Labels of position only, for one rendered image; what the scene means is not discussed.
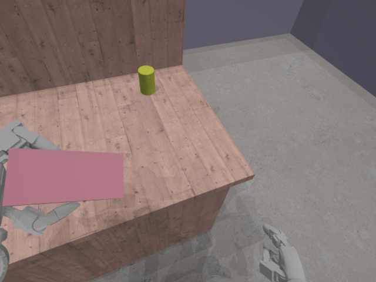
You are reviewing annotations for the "robot right hand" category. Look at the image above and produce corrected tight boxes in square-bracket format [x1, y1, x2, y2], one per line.
[260, 223, 307, 282]

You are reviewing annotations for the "table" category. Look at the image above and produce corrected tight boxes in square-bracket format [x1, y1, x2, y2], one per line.
[0, 0, 255, 282]

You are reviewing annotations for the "robot left hand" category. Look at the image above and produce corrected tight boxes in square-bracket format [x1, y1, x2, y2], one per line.
[0, 120, 80, 237]

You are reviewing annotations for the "sponge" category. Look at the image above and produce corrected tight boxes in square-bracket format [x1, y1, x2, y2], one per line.
[2, 148, 123, 206]

